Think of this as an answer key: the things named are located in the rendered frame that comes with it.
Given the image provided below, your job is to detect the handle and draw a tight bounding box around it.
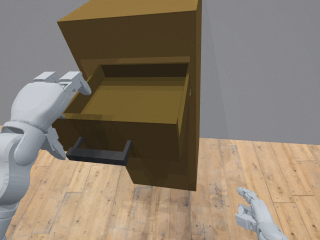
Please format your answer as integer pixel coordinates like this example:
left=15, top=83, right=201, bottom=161
left=66, top=137, right=132, bottom=166

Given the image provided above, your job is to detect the right robot forearm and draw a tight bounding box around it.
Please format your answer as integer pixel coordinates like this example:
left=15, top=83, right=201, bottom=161
left=256, top=222, right=289, bottom=240

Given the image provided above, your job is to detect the right robot hand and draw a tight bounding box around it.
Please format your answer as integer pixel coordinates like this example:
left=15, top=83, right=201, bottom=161
left=235, top=187, right=274, bottom=234

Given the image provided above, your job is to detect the cabinet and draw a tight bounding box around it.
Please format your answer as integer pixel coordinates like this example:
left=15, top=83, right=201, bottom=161
left=57, top=0, right=202, bottom=192

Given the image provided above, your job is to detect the left robot hand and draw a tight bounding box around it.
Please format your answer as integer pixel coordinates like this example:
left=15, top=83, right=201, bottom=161
left=10, top=71, right=92, bottom=160

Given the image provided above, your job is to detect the left robot forearm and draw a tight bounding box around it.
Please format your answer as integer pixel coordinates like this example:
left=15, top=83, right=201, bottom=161
left=0, top=121, right=46, bottom=240

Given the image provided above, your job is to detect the drawer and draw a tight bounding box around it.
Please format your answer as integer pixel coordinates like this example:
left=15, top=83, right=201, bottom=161
left=51, top=62, right=191, bottom=162

